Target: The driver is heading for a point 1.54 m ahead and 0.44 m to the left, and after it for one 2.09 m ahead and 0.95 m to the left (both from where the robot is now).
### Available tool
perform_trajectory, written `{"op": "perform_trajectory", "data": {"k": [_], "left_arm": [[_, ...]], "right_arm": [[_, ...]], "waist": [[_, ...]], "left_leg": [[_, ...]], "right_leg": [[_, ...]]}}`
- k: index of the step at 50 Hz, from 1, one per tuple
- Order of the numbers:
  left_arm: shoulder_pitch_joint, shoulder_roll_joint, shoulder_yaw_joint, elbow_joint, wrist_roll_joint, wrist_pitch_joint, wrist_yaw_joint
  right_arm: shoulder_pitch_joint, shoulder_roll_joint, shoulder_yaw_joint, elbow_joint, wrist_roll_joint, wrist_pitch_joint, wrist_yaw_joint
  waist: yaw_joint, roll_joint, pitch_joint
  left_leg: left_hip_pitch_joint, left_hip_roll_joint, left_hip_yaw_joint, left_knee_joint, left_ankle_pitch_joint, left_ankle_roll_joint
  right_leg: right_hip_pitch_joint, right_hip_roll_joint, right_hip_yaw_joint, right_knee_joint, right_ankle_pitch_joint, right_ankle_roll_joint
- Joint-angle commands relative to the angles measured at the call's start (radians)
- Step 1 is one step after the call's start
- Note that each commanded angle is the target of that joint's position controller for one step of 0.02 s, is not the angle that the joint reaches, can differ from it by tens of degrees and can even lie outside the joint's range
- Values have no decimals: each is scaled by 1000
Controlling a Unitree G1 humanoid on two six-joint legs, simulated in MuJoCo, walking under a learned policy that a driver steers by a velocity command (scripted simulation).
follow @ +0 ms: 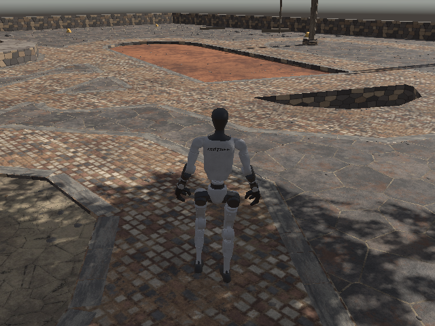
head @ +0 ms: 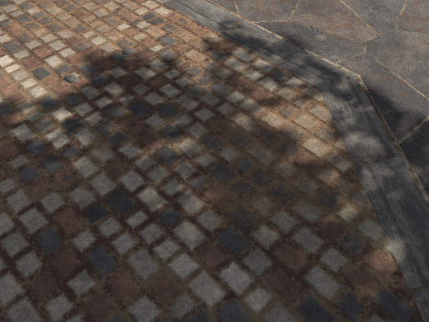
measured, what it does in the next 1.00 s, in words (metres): walks ahead, turning left: left foot, then right foot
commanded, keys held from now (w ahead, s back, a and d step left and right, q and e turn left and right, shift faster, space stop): w+q+shift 0.50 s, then w+shift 0.18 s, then w+e+shift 0.32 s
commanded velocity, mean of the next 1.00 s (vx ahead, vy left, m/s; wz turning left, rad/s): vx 0.87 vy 0.00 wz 0.31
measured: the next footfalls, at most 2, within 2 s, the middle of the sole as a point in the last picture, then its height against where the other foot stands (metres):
left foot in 0.30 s outside the picture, level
right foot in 0.72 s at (166, 275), level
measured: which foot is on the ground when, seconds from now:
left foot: up 0.00-0.28, down 0.30-0.74, up 0.76-1.00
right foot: down 0.00-0.32, up 0.34-0.70, down 0.72-1.00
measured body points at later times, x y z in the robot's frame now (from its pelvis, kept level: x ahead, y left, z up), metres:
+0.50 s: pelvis +0.24 +0.15 -0.01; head +0.26 +0.17 +0.44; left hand +0.32 +0.44 -0.11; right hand +0.35 -0.12 -0.12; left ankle +0.15 +0.17 -0.75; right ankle +0.34 -0.01 -0.67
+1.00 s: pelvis +0.68 +0.32 -0.01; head +0.69 +0.34 +0.44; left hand +0.48 +0.54 -0.14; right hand +1.00 +0.24 -0.05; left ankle +0.75 +0.52 -0.70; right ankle +0.65 +0.21 -0.75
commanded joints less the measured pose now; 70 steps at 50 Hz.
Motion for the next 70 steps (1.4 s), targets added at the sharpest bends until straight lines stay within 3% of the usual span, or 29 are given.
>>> {"op": "perform_trajectory", "data": {"k": [1,11,14,15,16,17,19,20,25,31,34,36,37,38,39,41,44,48,50,53,55,56,57,58,59,61,63,65,70], "left_arm": [[48,183,48,-24,7,-43,6],[28,196,55,14,17,-100,21],[-12,205,51,19,12,-97,17],[-29,174,35,7,22,-97,20],[-86,87,3,-69,14,-107,8],[-176,79,-1,-93,36,-123,5],[-186,138,0,-87,45,-143,-13],[-162,134,-3,-78,50,-140,-16],[-254,115,-23,-119,47,-73,-31],[-416,67,-52,-170,16,-93,-39],[-232,148,-20,-119,8,-94,-8],[196,220,22,7,-9,-84,33],[355,289,51,46,15,-84,53],[311,351,67,64,21,-85,36],[167,250,58,45,6,-83,14],[115,141,39,64,-7,-93,1],[153,110,24,136,-7,-106,12],[87,159,44,110,-10,-120,19],[88,197,61,104,-23,-127,4],[153,219,74,117,-39,-123,-5],[184,242,80,133,-31,-113,-4],[161,234,79,128,-31,-118,-7],[131,111,48,93,-26,-129,0],[216,37,22,27,-68,-121,3],[130,99,26,52,-38,-97,13],[-14,102,33,58,-8,-79,-9],[-15,63,24,22,4,-49,-33],[-103,40,16,-25,1,-25,-48],[-283,44,-14,-126,3,-26,-81]], "right_arm": [[-133,-86,-14,-89,8,-40,16],[-186,-91,-7,-157,23,-54,51],[-4,-101,-18,-113,15,-63,44],[242,-159,-47,-36,6,-72,33],[384,-296,-83,-20,0,-80,16],[310,-252,-64,-49,15,-86,14],[249,-231,-67,-57,20,-82,2],[226,-212,-61,-58,26,-82,-6],[203,-165,-45,-53,37,-114,-12],[259,-148,-38,23,54,-140,-25],[225,-213,-49,44,37,-148,-32],[138,-221,-53,49,-7,-136,-38],[156,-120,-29,32,-3,-142,-39],[261,-18,-2,-8,48,-156,-11],[186,-73,5,-1,19,-157,-18],[-5,-94,13,-47,-14,-162,-9],[-85,-42,39,-123,-50,-134,1],[-252,-29,75,-218,-23,-129,26],[-279,-22,79,-217,2,-128,35],[-283,-73,57,-210,0,-129,13],[-120,-117,26,-160,-10,-137,-13],[47,-156,4,-129,-19,-143,-33],[268,-239,-27,-109,-43,-145,-55],[209,-301,-42,-110,-45,-131,-52],[101,-198,-33,-124,-31,-125,-50],[74,-70,-3,-97,-25,-127,-33],[75,-67,-3,-58,-10,-141,-39],[99,-21,6,-18,10,-160,-24],[52,-52,-2,12,11,-178,-29]], "waist": [[60,-131,55],[53,-94,124],[-53,-51,43],[-157,56,-85],[-197,322,-137],[-163,264,-66],[-114,7,-19],[-76,-38,10],[-36,20,127],[-94,59,113],[8,93,-31],[233,84,-200],[255,-79,-284],[123,-452,-381],[102,-259,-234],[79,7,-69],[-5,-47,64],[-31,-60,139],[-8,-68,111],[17,-46,73],[-59,-1,-56],[-147,2,-151],[-216,139,-292],[-108,393,-384],[-94,204,-198],[-96,10,7],[-37,128,13],[-23,94,59],[19,38,126]], "left_leg": [[-189,22,-1,-65,31,24],[-125,41,49,-184,-29,141],[218,-72,152,-275,-58,198],[525,-72,47,-299,-156,239],[735,188,-519,-525,-587,354],[762,249,-868,-691,-582,372],[674,220,-630,-605,-302,346],[579,180,-547,-624,-247,325],[326,51,-397,-724,42,324],[390,63,-295,-754,607,255],[511,92,-262,-527,1107,196],[408,64,-188,-53,1135,174],[182,-34,-125,387,720,158],[-101,-237,-145,671,-120,107],[-240,-134,-149,691,-92,137],[-232,-34,-135,556,-19,134],[-217,21,-121,385,-100,78],[-21,60,-47,-52,92,13],[218,12,8,-167,279,6],[231,-2,-2,-283,291,16],[421,-54,26,-330,142,37],[638,20,-25,-298,69,57],[843,298,-329,-345,-323,91],[888,498,-868,-598,-594,178],[747,441,-795,-623,-632,182],[526,311,-357,-578,-105,126],[447,301,-280,-627,-59,140],[444,285,-150,-645,141,125],[366,188,182,-739,420,81]], "right_leg": [[109,-325,281,-232,-417,-111],[124,-416,25,-268,-324,-63],[2,-341,-178,7,156,-21],[-156,-273,-283,378,398,9],[-519,-123,-301,773,100,78],[-782,-40,-106,923,-210,85],[-788,-166,-51,926,-81,84],[-730,-194,-63,855,-60,95],[-633,-191,-149,650,4,166],[-406,-134,-212,241,313,99],[-132,-51,-209,212,191,43],[248,-75,-213,235,40,7],[458,-246,31,242,-324,-55],[577,-467,731,-15,-431,-209],[494,-428,783,-67,-453,-234],[237,-361,548,-78,-295,-207],[4,-272,409,-126,-133,-198],[-289,-196,252,-260,-77,-169],[-379,-184,223,-308,30,-133],[-163,-207,232,-187,232,-83],[-81,-155,174,143,515,-40],[-200,-112,144,403,461,-16],[-359,-56,75,759,4,-11],[-577,-16,-18,1009,-272,3],[-678,-110,-39,1068,-164,-6],[-628,-186,-45,957,-75,2],[-621,-217,-60,949,-75,22],[-682,-233,-73,940,-56,24],[-586,-205,-192,620,175,-1]]}}
Over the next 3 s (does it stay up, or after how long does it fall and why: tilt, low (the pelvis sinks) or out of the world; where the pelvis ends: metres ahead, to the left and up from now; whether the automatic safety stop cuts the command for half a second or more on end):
stays up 1.48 0.46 -0.02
